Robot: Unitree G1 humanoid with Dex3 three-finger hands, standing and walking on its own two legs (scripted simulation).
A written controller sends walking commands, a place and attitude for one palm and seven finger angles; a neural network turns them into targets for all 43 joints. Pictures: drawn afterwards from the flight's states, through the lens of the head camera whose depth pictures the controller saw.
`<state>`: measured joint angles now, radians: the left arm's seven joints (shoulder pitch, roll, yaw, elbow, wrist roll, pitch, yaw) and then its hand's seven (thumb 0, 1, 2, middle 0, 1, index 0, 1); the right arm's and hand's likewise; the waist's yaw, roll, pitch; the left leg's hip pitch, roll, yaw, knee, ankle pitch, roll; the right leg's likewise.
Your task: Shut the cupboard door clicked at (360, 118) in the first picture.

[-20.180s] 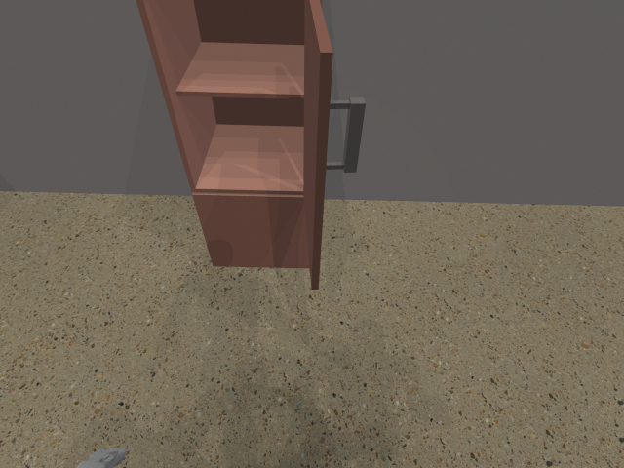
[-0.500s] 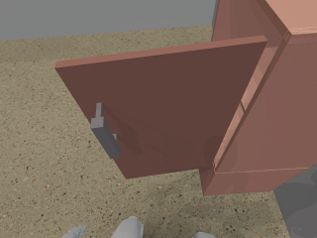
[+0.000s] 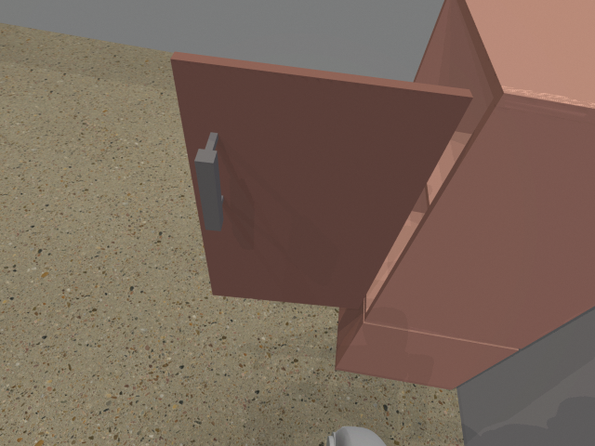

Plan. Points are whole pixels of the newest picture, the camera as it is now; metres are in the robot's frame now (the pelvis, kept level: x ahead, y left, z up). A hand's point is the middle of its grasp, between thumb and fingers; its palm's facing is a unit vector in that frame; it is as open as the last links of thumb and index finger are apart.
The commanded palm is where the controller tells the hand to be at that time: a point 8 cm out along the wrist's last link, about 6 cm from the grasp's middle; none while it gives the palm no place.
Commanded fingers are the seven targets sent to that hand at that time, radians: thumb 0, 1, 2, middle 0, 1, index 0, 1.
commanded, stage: come to a stop and stand still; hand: left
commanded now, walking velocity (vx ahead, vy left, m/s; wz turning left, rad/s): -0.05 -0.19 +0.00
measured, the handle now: (213, 183) +0.45 +0.16 +0.08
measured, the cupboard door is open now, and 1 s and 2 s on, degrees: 95 95 95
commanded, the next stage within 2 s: look again from close up in 1.22 s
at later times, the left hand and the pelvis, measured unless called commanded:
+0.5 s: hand out of the picture -0.06 +0.09 -0.17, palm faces +0.08 -0.98 -0.18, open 7.4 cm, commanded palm none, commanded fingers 0.00 0.90 0.90 -0.20 -0.30 -0.20 -0.30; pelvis -0.05 -0.07 +0.00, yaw -1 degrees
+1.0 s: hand out of the picture +0.04 +0.18 -0.17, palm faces -0.05 -0.96 -0.27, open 7.4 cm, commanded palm none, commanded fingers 0.00 0.90 0.90 -0.20 -0.30 -0.20 -0.30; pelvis -0.02 -0.01 -0.01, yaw -3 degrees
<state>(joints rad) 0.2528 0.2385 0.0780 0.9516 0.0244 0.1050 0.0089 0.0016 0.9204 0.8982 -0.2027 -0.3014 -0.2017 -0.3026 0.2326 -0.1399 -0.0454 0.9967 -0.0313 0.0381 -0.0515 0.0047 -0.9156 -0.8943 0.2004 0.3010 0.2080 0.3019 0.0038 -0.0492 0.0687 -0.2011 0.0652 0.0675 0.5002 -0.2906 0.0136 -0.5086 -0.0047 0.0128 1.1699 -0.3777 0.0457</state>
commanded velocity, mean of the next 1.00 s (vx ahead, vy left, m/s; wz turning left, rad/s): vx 0.06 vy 0.09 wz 0.00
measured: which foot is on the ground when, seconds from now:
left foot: down 0.00-0.20, up 0.22-0.58, down 0.60-1.00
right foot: up 0.00-0.20, down 0.22-0.60, up 0.62-0.76, down 0.78-1.00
